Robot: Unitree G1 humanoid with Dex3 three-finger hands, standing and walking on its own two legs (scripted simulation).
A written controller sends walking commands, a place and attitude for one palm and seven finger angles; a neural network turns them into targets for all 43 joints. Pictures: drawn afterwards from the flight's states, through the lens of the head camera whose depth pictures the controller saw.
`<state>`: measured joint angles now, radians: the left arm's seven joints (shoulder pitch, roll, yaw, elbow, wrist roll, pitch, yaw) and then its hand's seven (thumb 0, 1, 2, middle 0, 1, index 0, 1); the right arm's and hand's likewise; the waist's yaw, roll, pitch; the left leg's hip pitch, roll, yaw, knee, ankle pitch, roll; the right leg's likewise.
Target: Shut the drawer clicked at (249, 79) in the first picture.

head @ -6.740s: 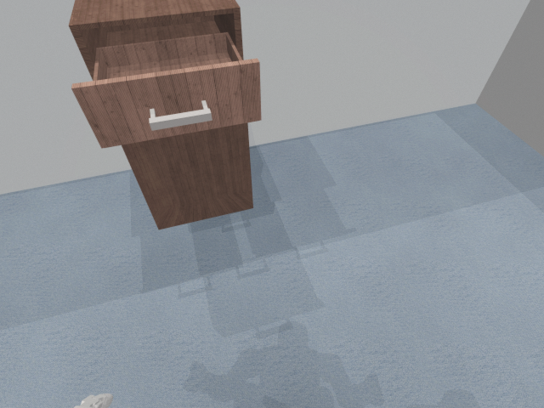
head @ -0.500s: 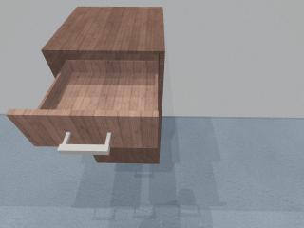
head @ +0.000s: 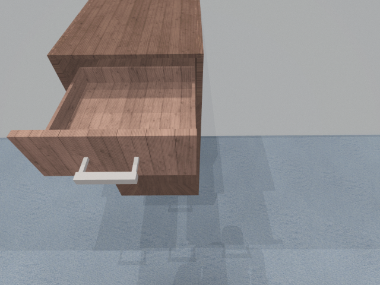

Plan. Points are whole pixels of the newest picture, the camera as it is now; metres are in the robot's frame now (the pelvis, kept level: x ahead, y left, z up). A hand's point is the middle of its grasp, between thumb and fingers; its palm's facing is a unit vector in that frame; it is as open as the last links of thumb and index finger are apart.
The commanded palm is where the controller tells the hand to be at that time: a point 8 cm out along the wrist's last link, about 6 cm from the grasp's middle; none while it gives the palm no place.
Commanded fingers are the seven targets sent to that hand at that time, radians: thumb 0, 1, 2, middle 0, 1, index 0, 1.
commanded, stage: look again from close up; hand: left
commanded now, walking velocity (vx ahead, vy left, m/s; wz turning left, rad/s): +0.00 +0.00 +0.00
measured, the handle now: (108, 169) +0.35 +0.21 +0.03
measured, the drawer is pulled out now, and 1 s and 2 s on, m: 0.30 0.30 0.30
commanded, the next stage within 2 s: shuffle to correct the standing spot in 0.30 s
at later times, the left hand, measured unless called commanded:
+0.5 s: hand out of the picture -0.02 +0.23 -0.18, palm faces +0.04 -0.99 -0.16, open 7.4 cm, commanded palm none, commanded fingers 0.00 0.90 0.90 -0.20 -0.30 -0.20 -0.30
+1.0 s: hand out of the picture +0.07 +0.19 -0.19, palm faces +0.04 -0.98 -0.18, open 7.3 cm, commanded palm none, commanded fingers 0.00 0.90 0.90 -0.20 -0.30 -0.20 -0.30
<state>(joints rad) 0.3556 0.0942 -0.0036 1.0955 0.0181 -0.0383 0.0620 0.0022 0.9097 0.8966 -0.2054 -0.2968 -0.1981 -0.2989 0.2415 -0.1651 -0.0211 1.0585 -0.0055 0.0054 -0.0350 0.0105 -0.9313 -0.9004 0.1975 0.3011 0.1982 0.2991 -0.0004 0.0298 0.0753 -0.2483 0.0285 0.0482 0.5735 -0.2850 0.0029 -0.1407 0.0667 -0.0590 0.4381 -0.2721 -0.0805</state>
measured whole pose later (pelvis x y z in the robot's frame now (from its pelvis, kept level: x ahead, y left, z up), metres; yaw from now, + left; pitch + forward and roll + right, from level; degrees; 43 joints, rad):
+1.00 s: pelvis +0.05 +0.02 -0.01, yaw +1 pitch -1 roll -1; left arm 0.27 0.16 0.03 1.05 0.02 -0.02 0.03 0.01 0.93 0.90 -0.20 -0.30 -0.19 -0.30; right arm 0.35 -0.14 -0.01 1.13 -0.02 0.00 -0.03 0.00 -0.91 -0.90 0.20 0.30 0.20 0.30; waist -0.02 -0.01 0.04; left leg -0.24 0.00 0.06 0.68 -0.47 0.04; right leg -0.29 -0.01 -0.10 0.57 -0.26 -0.04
